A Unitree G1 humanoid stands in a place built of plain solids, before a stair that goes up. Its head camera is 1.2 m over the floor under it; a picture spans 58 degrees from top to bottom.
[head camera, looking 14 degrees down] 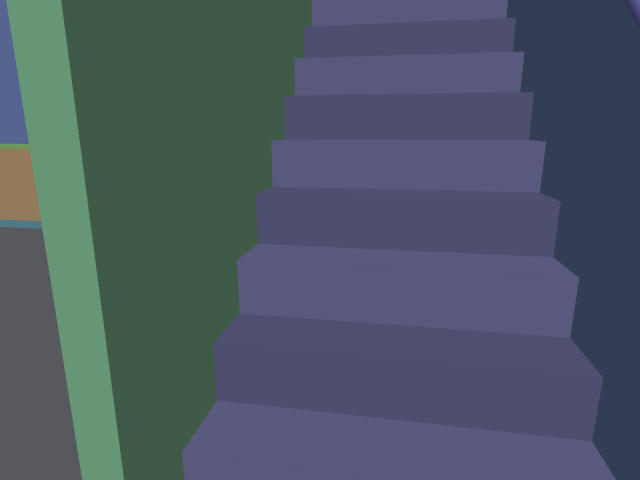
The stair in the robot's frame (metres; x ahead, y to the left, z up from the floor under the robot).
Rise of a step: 0.19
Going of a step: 0.23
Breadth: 1.07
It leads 10 degrees to the right of straight ahead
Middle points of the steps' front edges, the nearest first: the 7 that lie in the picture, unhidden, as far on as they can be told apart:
1.09 -0.21 0.58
1.32 -0.25 0.78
1.54 -0.28 0.97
1.77 -0.32 1.17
1.99 -0.36 1.36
2.21 -0.40 1.56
2.44 -0.44 1.75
